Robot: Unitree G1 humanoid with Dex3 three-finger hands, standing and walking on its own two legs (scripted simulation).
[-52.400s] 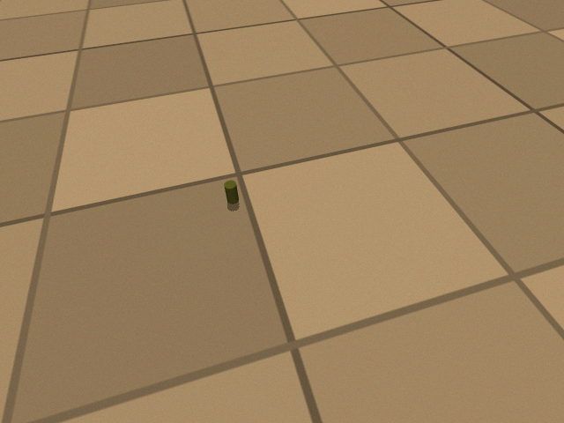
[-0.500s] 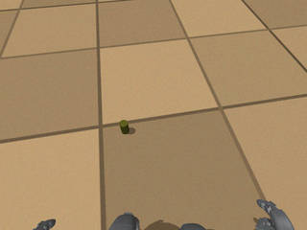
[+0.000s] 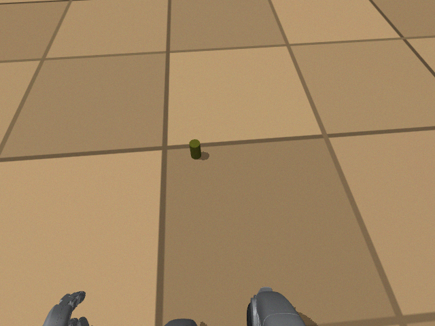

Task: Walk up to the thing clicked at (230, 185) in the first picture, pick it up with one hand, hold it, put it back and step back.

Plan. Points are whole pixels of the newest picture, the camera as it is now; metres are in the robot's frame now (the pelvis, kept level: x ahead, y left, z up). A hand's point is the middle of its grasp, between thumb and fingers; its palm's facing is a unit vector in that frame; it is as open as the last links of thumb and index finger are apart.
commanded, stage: step back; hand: left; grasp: from above
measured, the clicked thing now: (195, 149) +1.00 +0.15 -0.70
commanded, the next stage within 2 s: stand in 1.18 s
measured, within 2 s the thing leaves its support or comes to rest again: neither
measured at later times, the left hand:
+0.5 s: hand out of the picture -0.05 +0.28 -0.13, palm faces -0.02 -0.92 -0.40, open 7.4 cm
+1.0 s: hand out of the picture +0.05 +0.26 -0.13, palm faces -0.03 -0.93 -0.36, open 7.4 cm
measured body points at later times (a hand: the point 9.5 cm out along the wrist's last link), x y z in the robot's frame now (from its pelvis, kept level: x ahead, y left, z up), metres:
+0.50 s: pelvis -0.09 +0.01 +0.01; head -0.08 +0.00 +0.46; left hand -0.05 +0.32 -0.10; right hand -0.03 -0.32 -0.12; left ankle -0.06 +0.14 -0.72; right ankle -0.11 -0.12 -0.72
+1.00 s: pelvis -0.05 +0.01 +0.01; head -0.03 +0.00 +0.46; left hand +0.05 +0.31 -0.11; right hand +0.00 -0.31 -0.12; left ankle -0.02 +0.13 -0.72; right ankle -0.06 -0.12 -0.72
